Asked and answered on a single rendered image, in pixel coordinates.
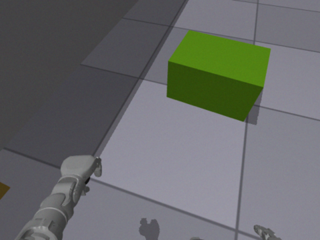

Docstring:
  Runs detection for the left robot arm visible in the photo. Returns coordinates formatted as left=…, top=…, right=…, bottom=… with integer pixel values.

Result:
left=14, top=174, right=85, bottom=240

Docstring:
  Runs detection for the left robot hand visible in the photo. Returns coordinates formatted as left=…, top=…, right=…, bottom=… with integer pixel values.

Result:
left=60, top=155, right=102, bottom=196

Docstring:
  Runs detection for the right robot hand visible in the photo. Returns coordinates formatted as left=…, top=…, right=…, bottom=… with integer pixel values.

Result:
left=254, top=225, right=282, bottom=240

